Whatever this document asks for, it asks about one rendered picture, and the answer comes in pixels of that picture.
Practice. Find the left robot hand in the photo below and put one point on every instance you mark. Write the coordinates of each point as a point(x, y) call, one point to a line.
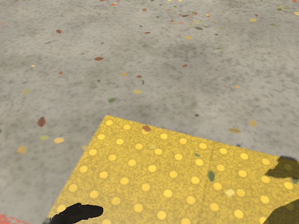
point(77, 212)

